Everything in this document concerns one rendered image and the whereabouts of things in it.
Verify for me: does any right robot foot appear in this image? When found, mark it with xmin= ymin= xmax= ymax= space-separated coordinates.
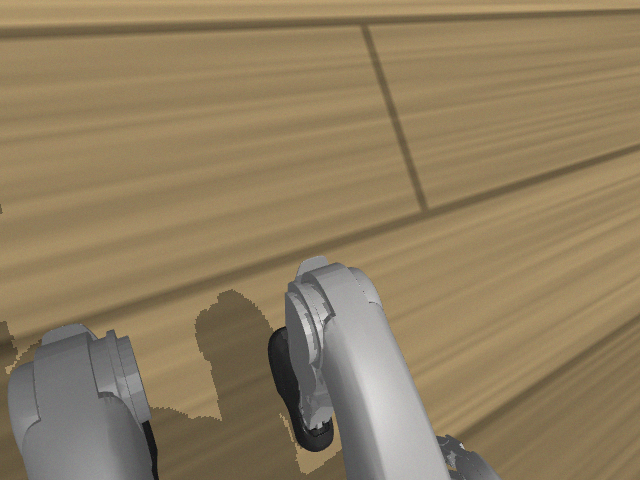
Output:
xmin=268 ymin=327 xmax=334 ymax=452

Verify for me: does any left robot foot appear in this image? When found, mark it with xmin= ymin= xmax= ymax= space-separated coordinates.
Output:
xmin=142 ymin=420 xmax=159 ymax=480

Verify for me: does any right robot hand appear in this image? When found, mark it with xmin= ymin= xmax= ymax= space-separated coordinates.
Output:
xmin=436 ymin=434 xmax=502 ymax=480

